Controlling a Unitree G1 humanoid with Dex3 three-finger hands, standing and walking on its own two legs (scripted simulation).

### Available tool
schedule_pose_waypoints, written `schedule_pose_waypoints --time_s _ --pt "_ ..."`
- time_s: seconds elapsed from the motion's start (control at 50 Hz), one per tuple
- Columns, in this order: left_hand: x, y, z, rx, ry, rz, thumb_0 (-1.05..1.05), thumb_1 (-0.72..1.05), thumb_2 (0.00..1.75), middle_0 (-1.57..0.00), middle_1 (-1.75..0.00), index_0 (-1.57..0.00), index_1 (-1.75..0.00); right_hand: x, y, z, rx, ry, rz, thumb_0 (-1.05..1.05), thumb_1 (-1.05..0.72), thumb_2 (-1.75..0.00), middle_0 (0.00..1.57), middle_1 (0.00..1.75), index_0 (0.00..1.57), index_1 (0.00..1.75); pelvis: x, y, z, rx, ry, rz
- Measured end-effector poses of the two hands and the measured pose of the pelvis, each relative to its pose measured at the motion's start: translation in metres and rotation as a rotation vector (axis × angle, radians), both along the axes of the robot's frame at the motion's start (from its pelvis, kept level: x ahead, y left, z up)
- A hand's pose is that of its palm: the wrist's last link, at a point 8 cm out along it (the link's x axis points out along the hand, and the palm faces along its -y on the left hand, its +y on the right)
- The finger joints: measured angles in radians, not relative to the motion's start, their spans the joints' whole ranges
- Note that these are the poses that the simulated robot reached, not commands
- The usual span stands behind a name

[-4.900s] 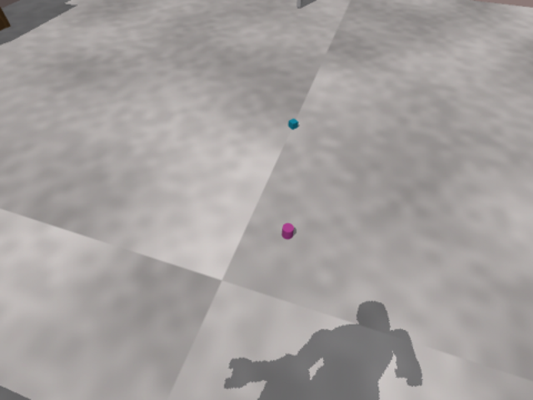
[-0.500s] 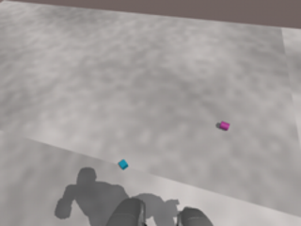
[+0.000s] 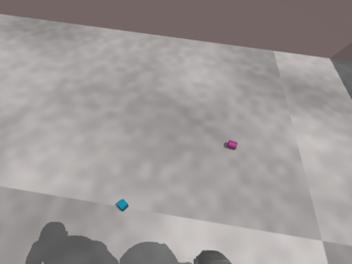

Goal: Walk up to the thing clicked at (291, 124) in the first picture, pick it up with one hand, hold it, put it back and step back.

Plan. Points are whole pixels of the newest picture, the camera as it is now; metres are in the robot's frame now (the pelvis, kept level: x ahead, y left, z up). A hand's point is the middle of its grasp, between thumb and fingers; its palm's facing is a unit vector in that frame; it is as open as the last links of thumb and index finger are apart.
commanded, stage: walk up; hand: left
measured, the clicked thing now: (122, 205) +0.50 +0.23 -0.74
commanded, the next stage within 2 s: none
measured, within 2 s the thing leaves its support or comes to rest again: neither
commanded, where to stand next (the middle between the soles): +0.13 -0.03 m, yaw +4 degrees
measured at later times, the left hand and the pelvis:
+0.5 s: hand out of the picture +0.14 +0.23 -0.15, palm faces +0.04 -0.93 -0.38, open 7.3 cm; pelvis +0.05 -0.04 -0.01, yaw +2 degrees
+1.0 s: hand (78, 263) +0.15 +0.23 -0.13, palm faces +0.03 -0.94 -0.35, open 7.3 cm; pelvis +0.06 -0.04 +0.02, yaw +3 degrees
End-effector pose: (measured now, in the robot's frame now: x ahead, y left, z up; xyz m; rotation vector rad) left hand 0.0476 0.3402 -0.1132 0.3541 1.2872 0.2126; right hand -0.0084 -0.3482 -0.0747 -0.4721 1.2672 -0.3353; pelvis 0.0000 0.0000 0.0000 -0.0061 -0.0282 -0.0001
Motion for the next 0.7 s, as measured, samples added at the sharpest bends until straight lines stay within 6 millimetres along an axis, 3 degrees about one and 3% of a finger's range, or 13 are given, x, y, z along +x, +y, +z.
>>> schedule_pose_waypoints --time_s 0.12,0.24,0.4,0.52,0.7 --pt "0.025 -0.04 -0.001 0.014 -0.066 -0.019 0.0 0.91 0.9 -0.2 -0.29 -0.2 -0.3 0.013 -0.034 -0.021 0.019 0.053 -0.008 0.01 -0.9 -0.9 0.2 0.3 0.21 0.3 0.015 -0.029 -0.01 -0.015 -0.007 0.003" --pt "0.035 -0.067 0.008 -0.007 -0.096 0.005 0.0 0.91 0.9 -0.21 -0.3 -0.21 -0.3 0.071 -0.024 -0.033 0.089 -0.011 0.035 0.01 -0.91 -0.9 0.2 0.3 0.21 0.3 0.033 -0.036 -0.003 0.001 -0.009 0.009" --pt "0.067 -0.064 -0.006 -0.006 -0.109 0.033 0.0 0.9 0.9 -0.21 -0.3 -0.21 -0.3 0.136 0.009 -0.047 0.163 -0.096 0.089 0.01 -0.91 -0.9 0.2 0.3 0.21 0.3 0.051 -0.032 -0.011 0.022 -0.008 0.023" --pt "0.083 -0.07 0.0 0.003 -0.124 0.029 0.0 0.91 0.9 -0.21 -0.3 -0.21 -0.3 0.173 0.021 -0.046 0.214 -0.127 0.115 0.01 -0.91 -0.9 0.2 0.3 0.21 0.3 0.055 -0.039 -0.005 0.006 0.002 0.032" --pt "0.088 -0.071 0.016 0.018 -0.114 0.03 0.0 0.91 0.9 -0.21 -0.3 -0.21 -0.3 0.199 0.018 -0.037 0.229 -0.148 0.119 0.01 -0.91 -0.9 0.2 0.3 0.21 0.3 0.055 -0.042 0.007 0.012 -0.007 0.039"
